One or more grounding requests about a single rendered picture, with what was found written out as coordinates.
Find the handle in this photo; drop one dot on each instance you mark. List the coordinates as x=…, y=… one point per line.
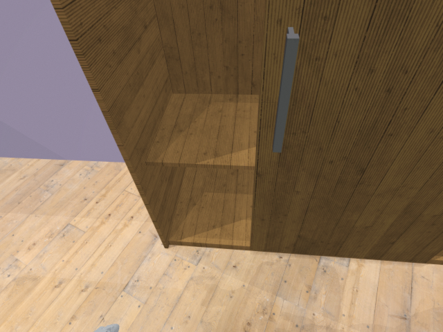
x=289, y=62

